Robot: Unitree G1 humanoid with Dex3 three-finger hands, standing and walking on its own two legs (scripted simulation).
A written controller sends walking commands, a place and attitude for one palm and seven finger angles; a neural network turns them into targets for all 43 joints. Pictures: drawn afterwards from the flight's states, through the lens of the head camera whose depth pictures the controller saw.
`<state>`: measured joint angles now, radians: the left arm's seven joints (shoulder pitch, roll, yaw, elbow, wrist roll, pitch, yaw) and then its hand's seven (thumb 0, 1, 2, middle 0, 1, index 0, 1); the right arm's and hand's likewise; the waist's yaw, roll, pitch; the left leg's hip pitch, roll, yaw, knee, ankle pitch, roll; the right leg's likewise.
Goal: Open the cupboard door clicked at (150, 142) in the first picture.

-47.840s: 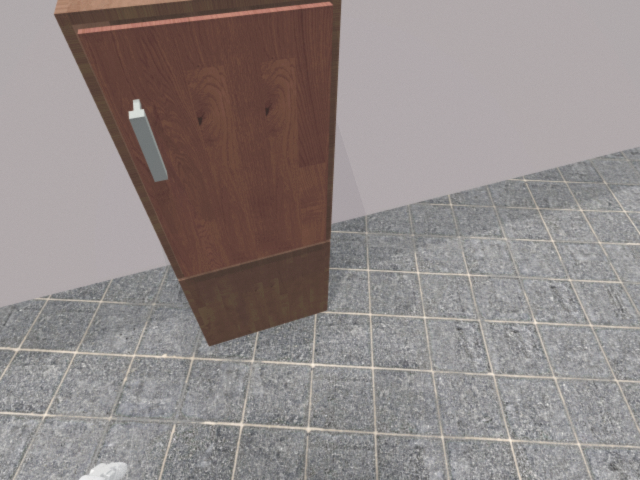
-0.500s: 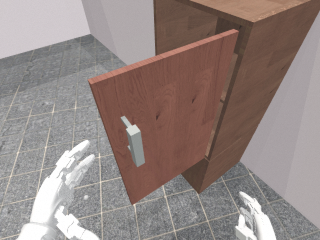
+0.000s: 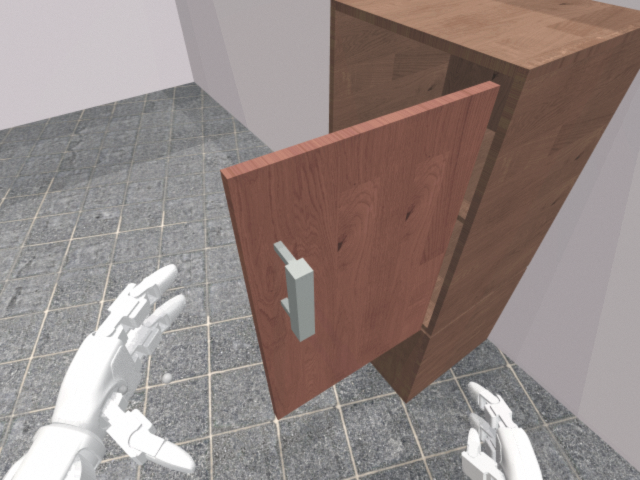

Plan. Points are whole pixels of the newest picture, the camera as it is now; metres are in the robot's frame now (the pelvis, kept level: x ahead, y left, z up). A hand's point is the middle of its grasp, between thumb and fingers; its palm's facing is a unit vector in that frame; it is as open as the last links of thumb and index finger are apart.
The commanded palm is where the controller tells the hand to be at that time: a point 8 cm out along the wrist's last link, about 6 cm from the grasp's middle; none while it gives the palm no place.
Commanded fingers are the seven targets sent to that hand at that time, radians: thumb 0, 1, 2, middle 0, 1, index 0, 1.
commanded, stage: draw the hand back to the body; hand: left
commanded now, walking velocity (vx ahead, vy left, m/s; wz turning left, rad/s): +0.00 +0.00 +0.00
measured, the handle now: (292, 291) +0.32 +0.07 +0.10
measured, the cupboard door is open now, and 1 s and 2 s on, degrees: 88 88 88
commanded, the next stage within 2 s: step back with the hand held close in 1.12 s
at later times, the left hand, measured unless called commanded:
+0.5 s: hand (114, 336) +0.21 +0.23 +0.15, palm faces +0.36 -0.85 -0.39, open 12.0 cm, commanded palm +0.16 +0.27 +0.17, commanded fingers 0.00 0.51 0.74 -0.19 -0.30 -0.19 -0.30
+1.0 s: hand (101, 326) +0.21 +0.23 +0.17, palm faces +0.43 -0.81 -0.40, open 7.6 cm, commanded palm +0.16 +0.27 +0.19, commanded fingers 0.00 0.90 0.90 -0.20 -0.30 -0.20 -0.30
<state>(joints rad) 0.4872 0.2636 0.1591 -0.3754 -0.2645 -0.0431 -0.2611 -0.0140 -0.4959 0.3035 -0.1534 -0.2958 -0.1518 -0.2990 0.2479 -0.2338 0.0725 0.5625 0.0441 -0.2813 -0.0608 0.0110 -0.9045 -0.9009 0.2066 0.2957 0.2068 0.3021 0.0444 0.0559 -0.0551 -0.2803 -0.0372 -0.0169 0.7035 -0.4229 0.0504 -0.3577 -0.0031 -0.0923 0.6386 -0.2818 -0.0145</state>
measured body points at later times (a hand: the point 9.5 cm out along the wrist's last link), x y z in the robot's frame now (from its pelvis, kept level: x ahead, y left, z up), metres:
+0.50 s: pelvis +0.02 -0.01 +0.02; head +0.01 -0.03 +0.47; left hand +0.18 +0.27 +0.18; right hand +0.20 -0.22 -0.07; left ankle -0.03 +0.08 -0.72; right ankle +0.04 -0.11 -0.72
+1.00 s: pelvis +0.01 -0.03 +0.02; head +0.00 -0.05 +0.47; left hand +0.18 +0.27 +0.19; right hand +0.20 -0.25 -0.07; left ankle -0.03 +0.08 -0.72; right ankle +0.04 -0.11 -0.72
